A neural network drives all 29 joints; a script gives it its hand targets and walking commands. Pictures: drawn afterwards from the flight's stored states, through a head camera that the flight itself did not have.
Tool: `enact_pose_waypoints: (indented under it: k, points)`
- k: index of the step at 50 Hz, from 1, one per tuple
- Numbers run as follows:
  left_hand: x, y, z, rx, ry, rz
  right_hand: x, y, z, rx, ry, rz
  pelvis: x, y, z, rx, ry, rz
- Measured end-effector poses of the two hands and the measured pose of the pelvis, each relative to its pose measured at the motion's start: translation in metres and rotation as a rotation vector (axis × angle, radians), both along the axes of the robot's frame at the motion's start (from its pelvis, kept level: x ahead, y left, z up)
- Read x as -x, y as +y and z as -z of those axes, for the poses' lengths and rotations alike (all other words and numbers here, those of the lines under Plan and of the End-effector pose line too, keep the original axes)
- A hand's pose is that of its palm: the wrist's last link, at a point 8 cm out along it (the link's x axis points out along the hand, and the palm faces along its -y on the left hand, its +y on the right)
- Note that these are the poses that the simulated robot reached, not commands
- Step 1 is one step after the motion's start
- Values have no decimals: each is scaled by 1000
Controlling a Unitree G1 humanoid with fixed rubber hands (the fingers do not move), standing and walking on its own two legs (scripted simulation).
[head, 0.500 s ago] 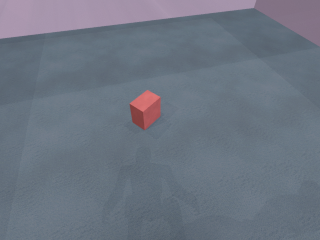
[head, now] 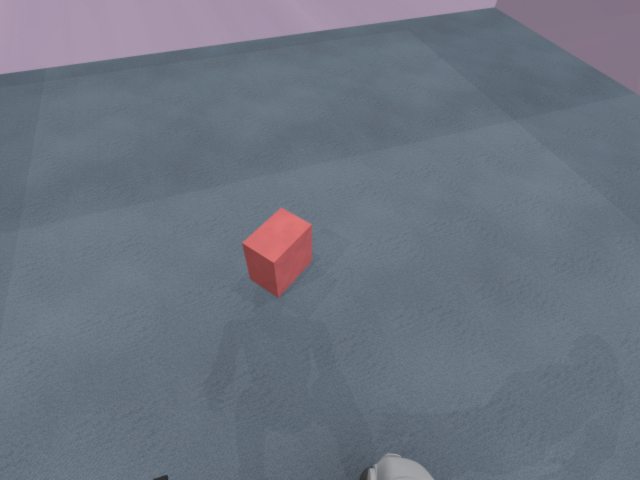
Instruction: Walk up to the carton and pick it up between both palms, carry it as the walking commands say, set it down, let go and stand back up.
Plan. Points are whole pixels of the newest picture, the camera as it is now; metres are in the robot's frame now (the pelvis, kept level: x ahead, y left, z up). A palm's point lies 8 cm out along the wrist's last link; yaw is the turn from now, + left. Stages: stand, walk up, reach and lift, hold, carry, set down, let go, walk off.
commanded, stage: walk up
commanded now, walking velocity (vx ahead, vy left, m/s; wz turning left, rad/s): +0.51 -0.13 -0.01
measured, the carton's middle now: (279, 252) +0.94 +0.09 -0.66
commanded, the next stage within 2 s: none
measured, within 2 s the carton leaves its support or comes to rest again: neither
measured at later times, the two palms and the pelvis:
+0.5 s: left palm (154, 462) +0.19 +0.24 -0.16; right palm (431, 299) +0.41 -0.21 -0.12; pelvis +0.27 +0.02 -0.01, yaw +0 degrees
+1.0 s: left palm (205, 279) +0.48 +0.20 -0.13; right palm (452, 310) +0.40 -0.26 -0.15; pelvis +0.43 -0.03 +0.00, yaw +0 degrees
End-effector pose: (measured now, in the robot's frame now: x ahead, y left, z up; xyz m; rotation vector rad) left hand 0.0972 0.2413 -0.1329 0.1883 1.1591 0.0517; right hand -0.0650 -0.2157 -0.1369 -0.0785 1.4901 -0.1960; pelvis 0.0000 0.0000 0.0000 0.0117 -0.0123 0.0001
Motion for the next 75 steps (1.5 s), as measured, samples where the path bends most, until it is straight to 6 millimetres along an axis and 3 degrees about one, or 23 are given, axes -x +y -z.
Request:
enact_pose_waypoints:
  k: [3,5,8,12,15,19,22,25,28,31,34,39,44,47,54,60,68,75]
  points:
    - [-59,-14,3,-28,-71,11,-19,-19,15,-4,54,12,-38,-15,14,6,7,-12]
    - [-79,-22,2,-38,-92,10,-48,-33,18,7,56,3,-57,-22,15,12,8,-17]
    - [-83,-26,-1,-39,-47,-18,-110,-50,14,30,-18,-30,-87,-25,8,18,2,-19]
    - [-71,-29,-3,-25,62,-96,-211,-60,0,55,-152,-98,-128,-24,-4,25,-3,-13]
    - [-60,-30,0,-6,154,-144,-284,-56,-10,62,-241,-150,-159,-19,-7,29,-5,-10]
    - [-55,-25,9,23,265,-204,-376,-35,-18,62,-333,-214,-203,-7,-3,49,-4,-13]
    - [-65,-14,22,42,329,-231,-437,-13,-16,71,-400,-249,-241,8,8,61,1,-9]
    - [-94,-1,29,38,358,-226,-474,5,-16,74,-446,-237,-271,19,13,37,7,6]
    - [-144,12,24,13,319,-186,-480,16,-17,63,-421,-191,-295,23,6,27,7,19]
    - [-201,21,18,-7,247,-156,-468,21,-17,51,-349,-142,-316,23,-2,26,5,10]
    - [-253,20,11,-11,180,-131,-455,8,-18,81,-274,-93,-335,20,-8,27,4,0]
    - [-324,0,3,-2,105,-82,-433,-12,-13,68,-137,-54,-365,6,-10,11,1,4]
    - [-375,-27,3,-31,46,-52,-428,-31,12,14,-42,-4,-400,-17,3,-24,-6,7]
    - [-384,-39,-1,-43,42,-55,-441,-37,18,-7,-10,-9,-416,-25,3,-5,-16,-10]
    - [-376,-52,-3,-32,134,-124,-501,-38,10,2,-66,-41,-439,-29,-7,14,-11,-1]
    - [-379,-41,15,-10,162,-144,-539,-31,9,52,-125,-68,-447,-17,2,39,-5,-25]
    - [-379,-2,19,-66,170,-144,-554,-28,-1,109,-203,-78,-427,-7,4,30,7,-9]
    - [-358,-13,7,-77,158,-120,-545,-26,3,43,-227,-65,-417,-17,0,-9,26,1]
